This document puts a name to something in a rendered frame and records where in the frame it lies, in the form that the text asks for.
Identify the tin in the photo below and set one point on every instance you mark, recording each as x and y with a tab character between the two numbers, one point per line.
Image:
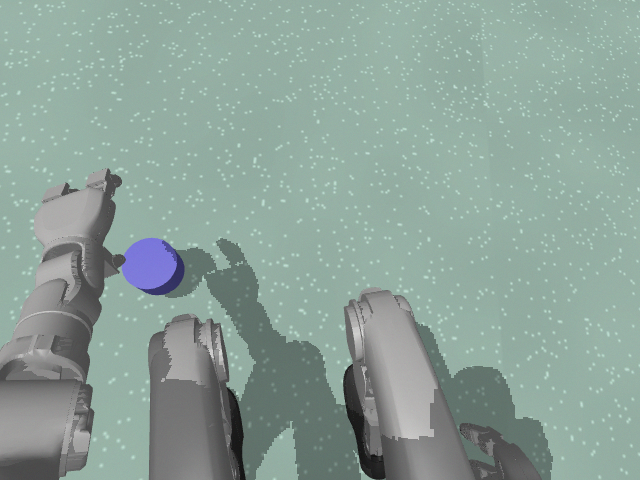
153	266

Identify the right robot foot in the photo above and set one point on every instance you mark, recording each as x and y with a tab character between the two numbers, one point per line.
372	465

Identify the left robot foot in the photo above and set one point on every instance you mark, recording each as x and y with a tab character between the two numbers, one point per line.
236	436

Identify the right robot hand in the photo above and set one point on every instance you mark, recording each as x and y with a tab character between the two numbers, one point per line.
510	461

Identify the left robot arm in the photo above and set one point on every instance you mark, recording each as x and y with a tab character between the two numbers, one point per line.
45	415

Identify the left robot hand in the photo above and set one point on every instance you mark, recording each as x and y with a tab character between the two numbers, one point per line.
86	213

